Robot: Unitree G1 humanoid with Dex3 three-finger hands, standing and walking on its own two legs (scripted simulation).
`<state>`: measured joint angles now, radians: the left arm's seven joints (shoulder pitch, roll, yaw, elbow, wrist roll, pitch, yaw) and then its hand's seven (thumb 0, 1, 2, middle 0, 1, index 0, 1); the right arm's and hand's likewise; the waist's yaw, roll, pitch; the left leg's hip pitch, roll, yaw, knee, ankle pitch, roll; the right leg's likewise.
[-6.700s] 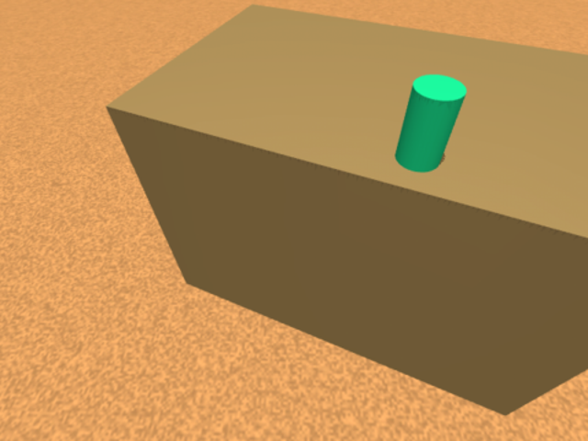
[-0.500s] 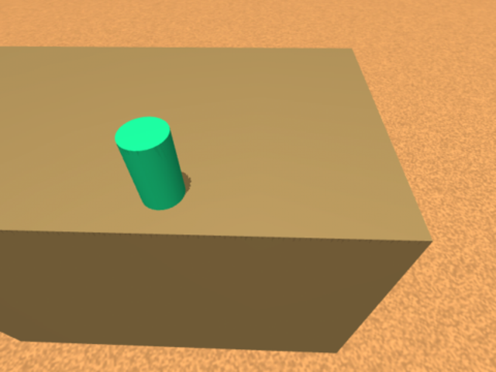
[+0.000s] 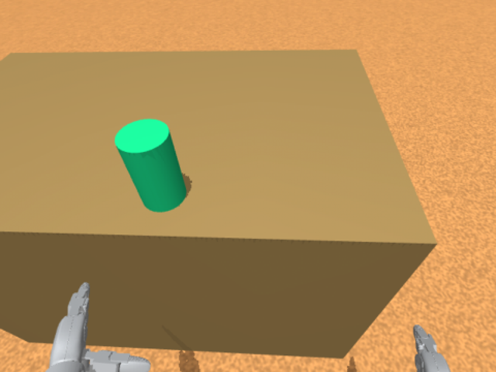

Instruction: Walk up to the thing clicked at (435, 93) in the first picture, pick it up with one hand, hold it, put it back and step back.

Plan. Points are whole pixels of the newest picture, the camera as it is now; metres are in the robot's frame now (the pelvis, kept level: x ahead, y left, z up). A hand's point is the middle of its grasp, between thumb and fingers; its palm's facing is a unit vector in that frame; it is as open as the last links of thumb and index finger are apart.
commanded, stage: rise first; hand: left
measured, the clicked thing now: (154, 167) +0.42 +0.22 +0.10
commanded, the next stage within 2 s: go down in 1.48 s
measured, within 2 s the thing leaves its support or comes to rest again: neither
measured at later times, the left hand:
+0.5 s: hand (75, 305) +0.18 +0.25 +0.09, palm faces +0.33 -0.84 -0.43, open 17.5 cm
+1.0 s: hand (42, 293) +0.17 +0.25 +0.16, palm faces +0.39 -0.80 -0.45, open 17.6 cm
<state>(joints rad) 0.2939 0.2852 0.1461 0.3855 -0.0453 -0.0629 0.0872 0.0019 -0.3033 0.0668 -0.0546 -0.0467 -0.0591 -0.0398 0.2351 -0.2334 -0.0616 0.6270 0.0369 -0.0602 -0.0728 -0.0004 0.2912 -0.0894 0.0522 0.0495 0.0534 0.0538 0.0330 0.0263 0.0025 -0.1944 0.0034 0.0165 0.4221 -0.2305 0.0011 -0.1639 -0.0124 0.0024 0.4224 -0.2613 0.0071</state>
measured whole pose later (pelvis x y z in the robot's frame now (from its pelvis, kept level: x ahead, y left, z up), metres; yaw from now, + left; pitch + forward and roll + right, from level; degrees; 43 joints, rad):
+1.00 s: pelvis -0.01 -0.01 +0.00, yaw +2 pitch -5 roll +0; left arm 0.45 0.36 0.35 -0.31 -0.06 -0.29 0.01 -0.01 -0.57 0.03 -0.05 -0.04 -0.05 -0.05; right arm 0.24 -0.23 -0.16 0.65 0.03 -0.11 -0.04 -0.01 0.51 -0.03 0.05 0.05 0.05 0.05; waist 0.06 0.06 0.04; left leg -0.11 0.00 -0.01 0.40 -0.20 -0.01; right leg -0.08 -0.02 -0.03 0.42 -0.26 0.00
